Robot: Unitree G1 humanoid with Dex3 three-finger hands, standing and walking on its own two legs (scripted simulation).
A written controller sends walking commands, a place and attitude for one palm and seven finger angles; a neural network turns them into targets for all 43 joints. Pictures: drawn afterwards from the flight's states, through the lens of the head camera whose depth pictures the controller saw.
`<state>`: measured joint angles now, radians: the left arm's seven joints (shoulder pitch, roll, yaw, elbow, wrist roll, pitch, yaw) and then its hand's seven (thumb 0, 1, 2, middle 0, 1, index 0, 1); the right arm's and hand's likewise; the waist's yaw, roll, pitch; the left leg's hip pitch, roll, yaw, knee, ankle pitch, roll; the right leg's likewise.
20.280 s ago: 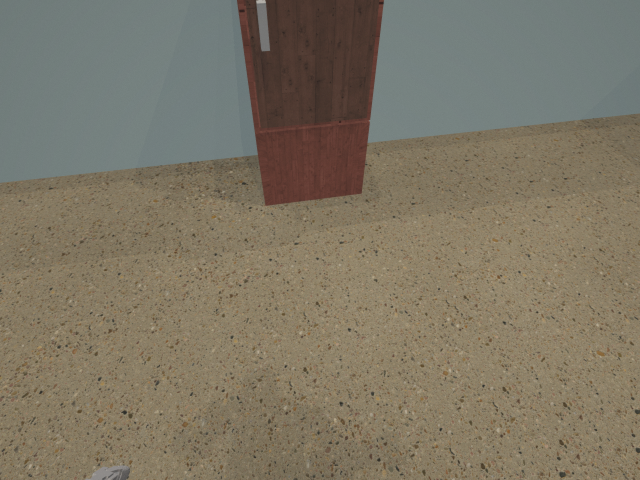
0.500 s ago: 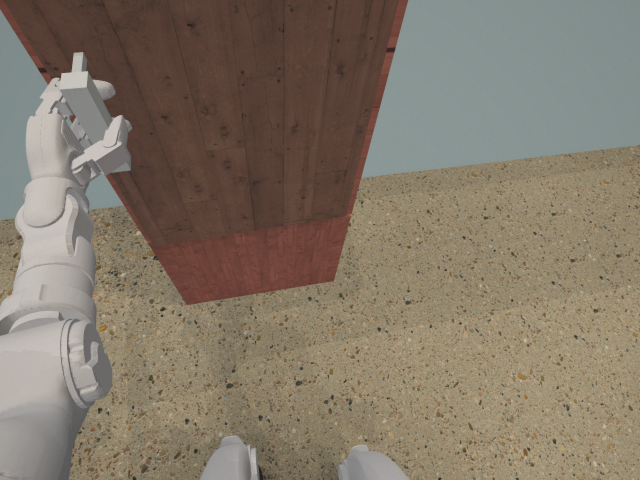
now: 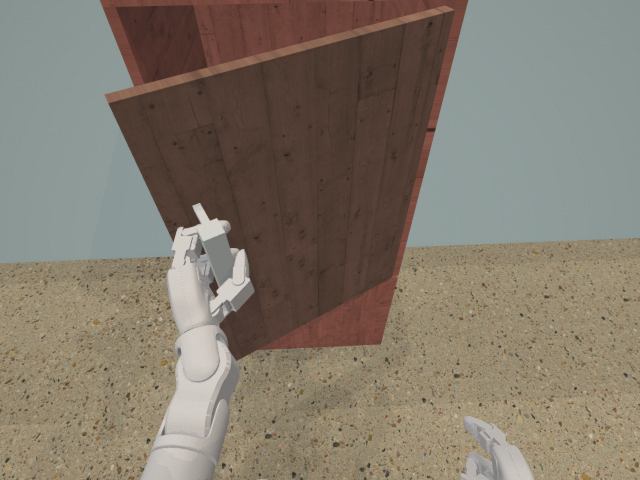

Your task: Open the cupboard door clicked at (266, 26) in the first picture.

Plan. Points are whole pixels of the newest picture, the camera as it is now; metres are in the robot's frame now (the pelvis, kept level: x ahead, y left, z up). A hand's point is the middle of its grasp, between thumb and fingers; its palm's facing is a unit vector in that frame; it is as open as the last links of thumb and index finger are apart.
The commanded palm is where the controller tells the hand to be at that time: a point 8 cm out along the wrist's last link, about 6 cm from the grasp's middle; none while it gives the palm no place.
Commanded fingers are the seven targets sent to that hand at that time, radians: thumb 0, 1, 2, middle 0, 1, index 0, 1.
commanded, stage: pull the door open along its arc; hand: left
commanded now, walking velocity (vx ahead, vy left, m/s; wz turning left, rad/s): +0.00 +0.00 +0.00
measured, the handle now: (216, 252) +0.39 +0.16 +0.07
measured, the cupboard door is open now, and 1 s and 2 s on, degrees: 28 40 42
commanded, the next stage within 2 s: open thumb and fingers to let go in 0.20 s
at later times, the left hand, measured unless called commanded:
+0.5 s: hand (283, 315) +0.30 +0.06 +0.08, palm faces +0.46 -0.89 -0.02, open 6.9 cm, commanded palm +0.24 +0.10 +0.07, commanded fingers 0.00 0.13 0.57 -0.34 -1.27 -0.34 -1.27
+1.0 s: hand (285, 316) +0.30 +0.06 +0.07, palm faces +0.42 -0.91 -0.01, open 14.5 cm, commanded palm +0.24 +0.09 +0.07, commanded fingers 0.00 -0.50 0.30 -0.18 -0.50 -0.18 -0.50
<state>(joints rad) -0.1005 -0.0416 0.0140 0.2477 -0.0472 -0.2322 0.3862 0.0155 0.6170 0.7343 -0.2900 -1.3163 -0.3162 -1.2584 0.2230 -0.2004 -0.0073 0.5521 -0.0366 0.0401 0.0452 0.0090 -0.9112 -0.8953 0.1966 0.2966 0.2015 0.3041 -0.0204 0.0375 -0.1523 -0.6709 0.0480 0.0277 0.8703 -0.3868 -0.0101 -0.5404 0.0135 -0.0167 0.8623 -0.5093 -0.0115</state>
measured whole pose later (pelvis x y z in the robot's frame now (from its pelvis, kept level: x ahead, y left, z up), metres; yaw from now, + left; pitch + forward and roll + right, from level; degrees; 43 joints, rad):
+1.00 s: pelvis -0.01 -0.03 +0.00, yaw +3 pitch +8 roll +1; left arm 0.02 -0.11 -0.18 0.16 0.06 -0.16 0.58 0.00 -0.46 0.32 -0.26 -0.93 -0.26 -0.94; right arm 0.20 -0.19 -0.01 0.60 -0.06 0.05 -0.01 0.01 -0.91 -0.90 0.20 0.30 0.20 0.30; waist 0.00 0.04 -0.13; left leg -0.64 0.03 -0.03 0.86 -0.36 -0.05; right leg -0.51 0.01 -0.07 0.90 -0.53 -0.06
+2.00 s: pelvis -0.01 -0.01 +0.00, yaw +1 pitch +8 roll +0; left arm 0.33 0.08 -0.15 -0.10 -0.08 -0.27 0.07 -0.01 -0.50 0.30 -0.22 -0.33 -0.22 -0.33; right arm 0.24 -0.20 0.02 0.48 -0.01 -0.02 0.00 0.01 -0.91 -0.90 0.20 0.30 0.20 0.30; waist -0.01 0.04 -0.10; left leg -0.64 0.04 0.01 0.89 -0.38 -0.02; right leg -0.52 0.01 -0.03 0.91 -0.53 -0.03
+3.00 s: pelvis -0.02 +0.00 +0.00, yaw +3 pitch +5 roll -2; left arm 0.52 0.23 0.11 -0.35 -0.28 -0.17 -0.17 -0.01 -0.49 0.31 -0.15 -0.30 -0.15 -0.30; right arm 0.26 -0.22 0.04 0.49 0.04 -0.15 -0.08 0.01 -0.91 -0.90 0.20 0.30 0.20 0.30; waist 0.02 0.07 -0.12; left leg -0.61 0.03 -0.03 0.89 -0.37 -0.01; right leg -0.45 0.01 -0.06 0.85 -0.50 -0.01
